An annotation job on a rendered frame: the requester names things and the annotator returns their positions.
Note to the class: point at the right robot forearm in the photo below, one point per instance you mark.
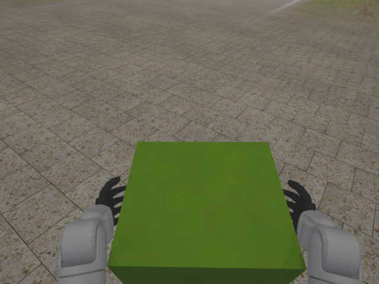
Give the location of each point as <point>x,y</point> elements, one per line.
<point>334,254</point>

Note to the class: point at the carton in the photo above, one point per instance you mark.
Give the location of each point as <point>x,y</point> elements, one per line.
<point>204,213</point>

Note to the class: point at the robot left hand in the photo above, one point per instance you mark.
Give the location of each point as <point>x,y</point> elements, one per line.
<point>106,196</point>

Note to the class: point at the robot right hand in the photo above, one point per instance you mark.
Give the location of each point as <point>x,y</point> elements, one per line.
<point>302,201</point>

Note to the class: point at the left robot forearm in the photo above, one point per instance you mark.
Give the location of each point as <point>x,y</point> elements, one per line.
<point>82,255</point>

